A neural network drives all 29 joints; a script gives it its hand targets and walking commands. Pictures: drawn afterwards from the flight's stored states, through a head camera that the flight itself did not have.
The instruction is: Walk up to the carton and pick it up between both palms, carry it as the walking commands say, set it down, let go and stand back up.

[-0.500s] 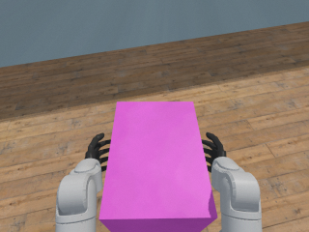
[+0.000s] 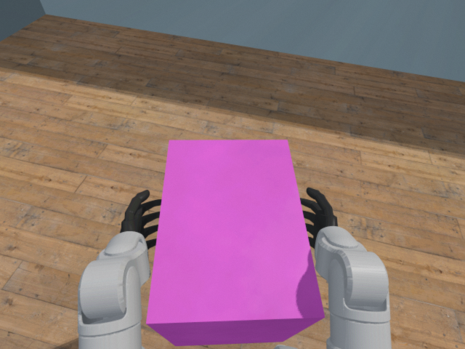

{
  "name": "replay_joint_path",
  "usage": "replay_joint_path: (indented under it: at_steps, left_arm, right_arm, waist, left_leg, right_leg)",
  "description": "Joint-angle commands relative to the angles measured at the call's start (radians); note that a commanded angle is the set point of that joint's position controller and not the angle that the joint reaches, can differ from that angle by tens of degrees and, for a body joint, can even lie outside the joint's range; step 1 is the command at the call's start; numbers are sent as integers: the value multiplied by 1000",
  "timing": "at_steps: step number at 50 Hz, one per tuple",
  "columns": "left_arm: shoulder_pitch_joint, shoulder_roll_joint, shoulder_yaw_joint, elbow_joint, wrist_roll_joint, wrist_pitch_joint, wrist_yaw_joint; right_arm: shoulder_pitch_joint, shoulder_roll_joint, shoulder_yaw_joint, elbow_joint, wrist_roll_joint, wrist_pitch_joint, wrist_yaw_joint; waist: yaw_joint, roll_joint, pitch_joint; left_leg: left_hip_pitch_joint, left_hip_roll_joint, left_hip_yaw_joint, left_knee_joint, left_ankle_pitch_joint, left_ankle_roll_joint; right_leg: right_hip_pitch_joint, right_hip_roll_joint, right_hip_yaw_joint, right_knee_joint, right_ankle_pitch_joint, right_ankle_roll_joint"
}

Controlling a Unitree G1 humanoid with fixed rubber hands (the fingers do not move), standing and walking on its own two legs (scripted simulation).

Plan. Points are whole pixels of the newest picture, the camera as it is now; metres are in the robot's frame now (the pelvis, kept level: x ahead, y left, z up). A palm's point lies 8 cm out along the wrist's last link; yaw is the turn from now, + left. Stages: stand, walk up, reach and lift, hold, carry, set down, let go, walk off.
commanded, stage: carry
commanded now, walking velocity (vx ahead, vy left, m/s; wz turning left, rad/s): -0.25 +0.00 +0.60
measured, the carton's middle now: (229, 247) +0.30 +0.02 +0.00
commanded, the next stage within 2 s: none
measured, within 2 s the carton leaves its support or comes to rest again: neither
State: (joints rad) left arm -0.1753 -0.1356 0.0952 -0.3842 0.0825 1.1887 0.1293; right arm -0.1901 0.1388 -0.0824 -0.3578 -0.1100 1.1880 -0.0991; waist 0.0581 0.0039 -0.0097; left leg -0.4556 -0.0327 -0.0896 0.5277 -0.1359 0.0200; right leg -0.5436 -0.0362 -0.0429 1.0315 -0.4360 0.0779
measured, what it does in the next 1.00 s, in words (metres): walks backwards, turning left: right foot, then left foot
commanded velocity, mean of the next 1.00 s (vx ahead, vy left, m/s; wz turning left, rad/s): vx -0.25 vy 0.00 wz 0.60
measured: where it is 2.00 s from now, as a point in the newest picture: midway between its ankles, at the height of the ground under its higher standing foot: outside the picture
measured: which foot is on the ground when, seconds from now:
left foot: down 0.00-0.16, up 0.18-0.48, down 0.50-0.94, up 0.96-1.00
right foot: up 0.00-0.12, down 0.14-0.50, up 0.52-0.90, down 0.92-1.00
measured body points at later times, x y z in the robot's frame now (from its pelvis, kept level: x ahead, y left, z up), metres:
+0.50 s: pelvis -0.19 +0.00 -0.01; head -0.17 +0.00 +0.44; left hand +0.05 +0.22 +0.08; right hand +0.13 -0.06 +0.07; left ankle -0.26 +0.12 -0.73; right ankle -0.08 -0.11 -0.73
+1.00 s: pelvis -0.36 -0.06 +0.00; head -0.33 -0.07 +0.45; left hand -0.20 +0.21 +0.08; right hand -0.05 -0.03 +0.06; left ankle -0.31 +0.10 -0.69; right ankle -0.31 -0.14 -0.73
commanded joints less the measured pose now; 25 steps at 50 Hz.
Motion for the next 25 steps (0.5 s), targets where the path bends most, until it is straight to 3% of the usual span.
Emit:
replay_joint_path:
  at_steps: [1, 4, 6, 7, 8, 9, 10, 11, 12, 14, 15, 18, 22, 23, 24, 25]
  left_arm:
    - [-433, -962, -785, -53, -433, 7, -277]
    - [-407, -968, -768, -22, -412, 1, -275]
    - [-388, -968, -752, -9, -396, -6, -271]
    - [-383, -962, -740, -4, -389, -10, -270]
    - [-385, -951, -726, -2, -384, -12, -268]
    - [-360, -955, -713, -12, -374, -23, -274]
    - [-390, -954, -704, -35, -379, -24, -279]
    - [-415, -954, -697, -34, -381, -20, -281]
    - [-425, -940, -694, -50, -387, -21, -284]
    - [-426, -908, -683, -53, -378, -16, -277]
    - [-407, -897, -670, -44, -369, -11, -274]
    - [-382, -883, -643, -30, -348, -2, -271]
    - [-358, -892, -636, -11, -331, 10, -267]
    - [-356, -901, -639, -5, -328, 11, -267]
    - [-347, -912, -643, 5, -326, 11, -269]
    - [-353, -929, -657, 11, -328, 9, -273]
  right_arm:
    - [-341, 878, 633, -66, 341, -9, 233]
    - [-365, 885, 664, -72, 357, -5, 243]
    - [-392, 886, 681, -84, 370, -3, 249]
    - [-404, 886, 688, -88, 375, -2, 251]
    - [-405, 896, 696, -83, 383, 0, 253]
    - [-444, 908, 722, -125, 396, 5, 252]
    - [-511, 922, 736, -145, 402, -2, 249]
    - [-539, 922, 741, -130, 419, -4, 251]
    - [-543, 929, 751, -138, 438, -6, 250]
    - [-529, 924, 763, -115, 451, 5, 246]
    - [-515, 910, 764, -108, 454, 10, 245]
    - [-480, 906, 759, -80, 453, 20, 241]
    - [-458, 918, 743, -34, 449, 31, 244]
    - [-448, 926, 739, -21, 446, 31, 247]
    - [-431, 936, 732, -3, 440, 30, 250]
    - [-415, 943, 720, 16, 428, 27, 254]
  waist:
    - [-79, 189, -388]
    - [-77, 215, -393]
    - [-67, 245, -395]
    - [-65, 197, -396]
    - [-71, 29, -380]
    - [-52, -306, -333]
    - [-65, -281, -224]
    - [-66, -151, -214]
    - [-71, -96, -214]
    - [-71, -158, -241]
    - [-68, -183, -266]
    - [-50, -235, -326]
    - [-34, -292, -365]
    - [-39, -289, -371]
    - [-49, -258, -364]
    - [-54, -167, -349]
  left_leg:
    - [354, 259, -311, -173, 207, 123]
    - [285, 227, -323, -231, 149, 91]
    - [214, 172, -277, -268, 99, 16]
    - [137, 129, -231, -250, 16, -33]
    - [31, 86, -189, -131, -145, -51]
    - [-109, -80, 41, 215, -317, -89]
    - [-168, -20, 73, 501, -408, -89]
    - [-115, 6, 38, 624, -350, -76]
    - [-92, 18, 41, 710, -285, -69]
    - [-138, 23, 82, 715, -231, -83]
    - [-135, 21, 117, 648, -245, -95]
    - [-83, -7, 180, 457, -374, -103]
    - [-7, -21, 199, 193, -360, -73]
    - [40, -20, 201, 74, -294, -63]
    - [130, -2, 189, -96, -152, -52]
    - [262, 65, 100, -195, -93, -42]
  right_leg:
    - [1, 27, 27, -127, -51, -12]
    - [167, 80, 5, -323, -87, -38]
    - [342, 85, -44, -568, -29, -59]
    - [470, 48, -31, -699, 19, -65]
    - [546, -84, 96, -770, 10, -81]
    - [418, -423, 394, -817, 82, -233]
    - [249, -527, 321, -792, 340, -294]
    - [196, -441, 186, -735, 439, -269]
    - [182, -372, 78, -681, 500, -224]
    - [295, -280, -25, -583, 654, -182]
    - [352, -259, -37, -548, 752, -176]
    - [461, -284, -8, -501, 926, -198]
    - [514, -342, 29, -494, 852, -197]
    - [500, -342, 14, -474, 824, -171]
    - [440, -334, -19, -454, 762, -119]
    - [305, -305, -60, -379, 615, -63]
